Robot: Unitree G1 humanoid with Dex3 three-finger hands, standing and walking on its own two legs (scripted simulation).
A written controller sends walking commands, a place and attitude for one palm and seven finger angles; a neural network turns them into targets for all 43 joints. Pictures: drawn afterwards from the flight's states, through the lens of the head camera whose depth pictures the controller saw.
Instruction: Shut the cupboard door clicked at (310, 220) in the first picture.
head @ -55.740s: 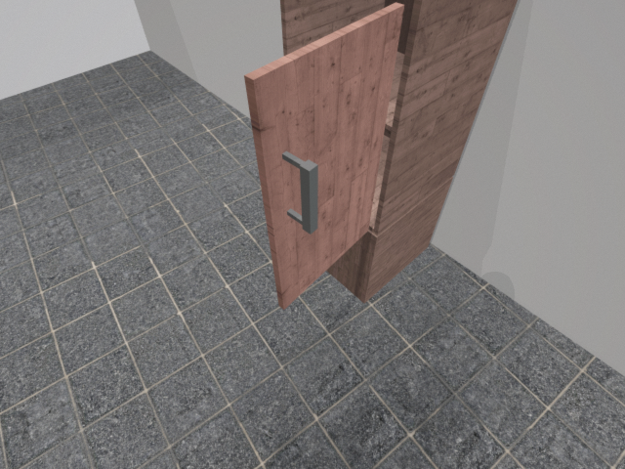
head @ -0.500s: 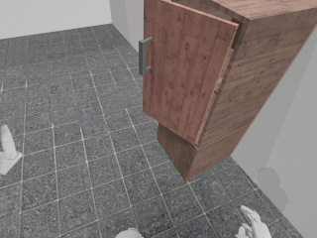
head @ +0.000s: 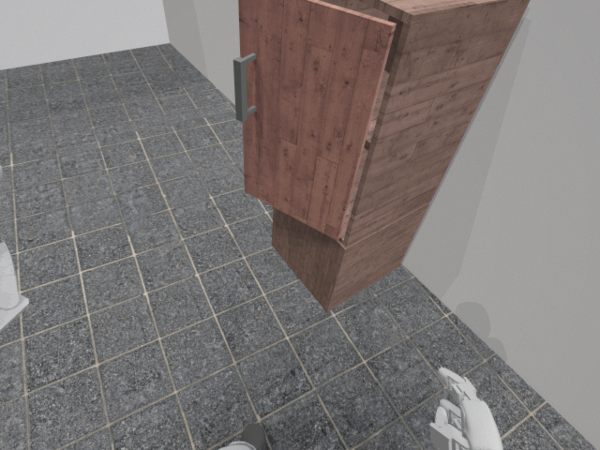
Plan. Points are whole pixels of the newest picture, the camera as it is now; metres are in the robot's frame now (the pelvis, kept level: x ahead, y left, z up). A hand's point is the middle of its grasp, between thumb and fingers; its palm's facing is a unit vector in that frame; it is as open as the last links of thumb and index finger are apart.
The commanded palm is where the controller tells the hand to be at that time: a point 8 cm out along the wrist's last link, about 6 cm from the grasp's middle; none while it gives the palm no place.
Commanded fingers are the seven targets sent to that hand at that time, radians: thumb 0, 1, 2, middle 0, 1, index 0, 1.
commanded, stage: stop stepping back and stand still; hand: left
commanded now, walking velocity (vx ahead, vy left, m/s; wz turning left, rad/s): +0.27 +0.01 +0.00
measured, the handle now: (246, 88) +0.88 +0.14 +0.05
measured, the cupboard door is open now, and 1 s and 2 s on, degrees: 22 22 22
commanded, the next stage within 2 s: let the arm hang, fingers relaxed in 1.24 s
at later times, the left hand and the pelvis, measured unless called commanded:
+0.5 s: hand out of the picture +0.14 +0.28 +0.19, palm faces +0.35 -0.80 -0.49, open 7.4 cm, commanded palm +0.09 +0.33 +0.19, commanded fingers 0.00 0.90 0.90 -0.20 -0.30 -0.20 -0.30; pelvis -0.07 +0.04 +0.01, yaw -4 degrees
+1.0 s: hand out of the picture +0.18 +0.31 +0.17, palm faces +0.38 -0.80 -0.47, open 7.4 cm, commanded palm +0.13 +0.34 +0.19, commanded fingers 0.00 0.90 0.90 -0.20 -0.30 -0.20 -0.30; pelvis -0.03 +0.05 +0.01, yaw -2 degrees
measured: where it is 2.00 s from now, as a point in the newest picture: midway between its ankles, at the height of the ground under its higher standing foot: outside the picture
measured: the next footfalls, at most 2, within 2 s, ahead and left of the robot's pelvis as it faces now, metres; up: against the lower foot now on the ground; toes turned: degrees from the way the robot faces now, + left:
left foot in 0.18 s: +0.05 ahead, +0.16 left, +0.00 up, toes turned +2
right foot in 0.44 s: -0.03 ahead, -0.05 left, +0.00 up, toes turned -3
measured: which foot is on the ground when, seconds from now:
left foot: down 0.00-0.00, up 0.02-0.16, down 0.18-1.00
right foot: down 0.00-0.22, up 0.24-0.42, down 0.44-1.00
